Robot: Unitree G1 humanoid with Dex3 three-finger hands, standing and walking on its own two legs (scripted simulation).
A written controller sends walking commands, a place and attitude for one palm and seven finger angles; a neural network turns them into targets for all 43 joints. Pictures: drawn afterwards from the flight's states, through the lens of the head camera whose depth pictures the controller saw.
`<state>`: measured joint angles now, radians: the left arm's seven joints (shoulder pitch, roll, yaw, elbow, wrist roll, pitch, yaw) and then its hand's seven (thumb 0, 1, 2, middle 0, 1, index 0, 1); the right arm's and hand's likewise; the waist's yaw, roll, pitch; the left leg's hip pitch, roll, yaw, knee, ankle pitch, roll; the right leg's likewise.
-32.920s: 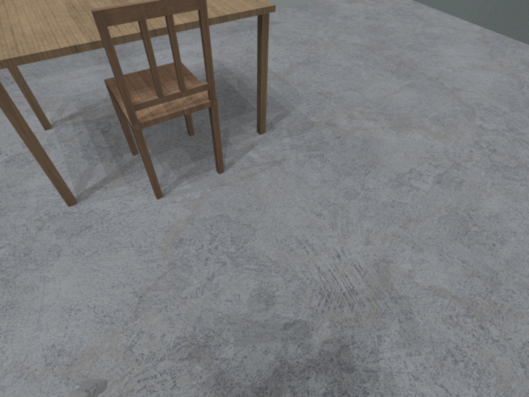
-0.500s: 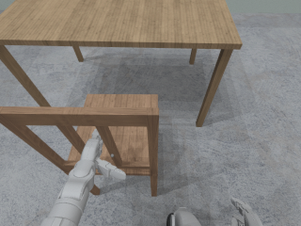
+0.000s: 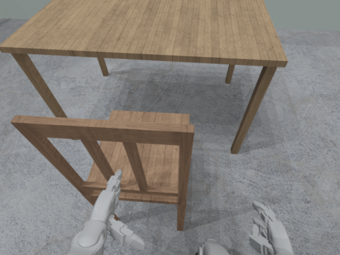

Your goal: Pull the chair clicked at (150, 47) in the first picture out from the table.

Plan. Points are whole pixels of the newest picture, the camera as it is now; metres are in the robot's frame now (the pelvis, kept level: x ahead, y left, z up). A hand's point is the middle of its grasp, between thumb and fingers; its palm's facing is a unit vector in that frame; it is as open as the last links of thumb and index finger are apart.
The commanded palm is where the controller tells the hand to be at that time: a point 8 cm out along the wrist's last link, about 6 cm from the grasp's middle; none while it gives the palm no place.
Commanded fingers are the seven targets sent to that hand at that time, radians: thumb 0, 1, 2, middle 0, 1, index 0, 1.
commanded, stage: draw the fingers out of the gap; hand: left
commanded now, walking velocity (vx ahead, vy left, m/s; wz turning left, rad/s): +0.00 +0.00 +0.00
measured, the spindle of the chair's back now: (104, 166) +0.36 +0.20 -0.04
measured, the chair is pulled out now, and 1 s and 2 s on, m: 0.33 0.33 0.33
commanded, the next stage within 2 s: draw the hand back to the body in 0.12 s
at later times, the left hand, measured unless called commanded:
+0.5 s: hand (105, 212) +0.21 +0.13 +0.05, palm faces -0.04 -1.00 -0.03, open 17.5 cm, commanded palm +0.16 +0.19 +0.05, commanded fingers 0.00 -0.55 0.20 0.00 0.00 0.00 0.00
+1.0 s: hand (56, 215) +0.19 +0.20 +0.11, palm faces +0.24 -0.91 -0.33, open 15.4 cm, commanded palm +0.15 +0.25 +0.14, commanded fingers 0.00 0.14 0.53 -0.09 -0.14 -0.09 -0.14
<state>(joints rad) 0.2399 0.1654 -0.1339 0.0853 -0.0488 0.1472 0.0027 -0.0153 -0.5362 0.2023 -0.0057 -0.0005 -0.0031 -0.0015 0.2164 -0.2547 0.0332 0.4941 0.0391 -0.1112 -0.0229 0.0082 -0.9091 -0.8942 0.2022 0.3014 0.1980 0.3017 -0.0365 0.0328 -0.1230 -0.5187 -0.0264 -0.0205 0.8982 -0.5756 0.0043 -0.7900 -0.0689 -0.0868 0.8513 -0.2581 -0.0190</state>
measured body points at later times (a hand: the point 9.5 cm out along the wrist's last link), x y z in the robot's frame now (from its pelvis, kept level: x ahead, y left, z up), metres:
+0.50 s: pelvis +0.00 +0.01 -0.03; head +0.05 +0.01 +0.41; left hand +0.20 +0.19 +0.06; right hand +0.19 -0.21 -0.10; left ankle -0.08 +0.12 -0.69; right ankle +0.09 -0.11 -0.69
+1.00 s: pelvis +0.01 +0.01 +0.02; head +0.02 -0.02 +0.47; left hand +0.17 +0.24 +0.13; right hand +0.19 -0.24 -0.06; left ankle -0.08 +0.12 -0.69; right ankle +0.09 -0.11 -0.69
